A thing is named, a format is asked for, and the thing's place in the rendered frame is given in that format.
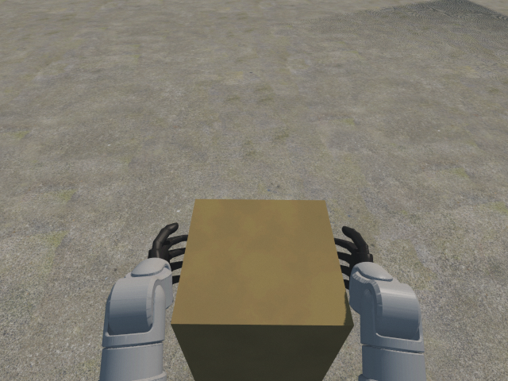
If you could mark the robot left hand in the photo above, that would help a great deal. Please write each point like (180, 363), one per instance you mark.
(161, 245)

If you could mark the right robot forearm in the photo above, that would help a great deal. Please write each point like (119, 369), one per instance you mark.
(390, 325)

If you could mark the carton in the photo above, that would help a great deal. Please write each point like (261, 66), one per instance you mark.
(261, 295)

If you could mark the robot right hand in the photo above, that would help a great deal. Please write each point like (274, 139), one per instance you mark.
(359, 250)

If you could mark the left robot forearm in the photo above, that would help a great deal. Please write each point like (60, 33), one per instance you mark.
(134, 324)

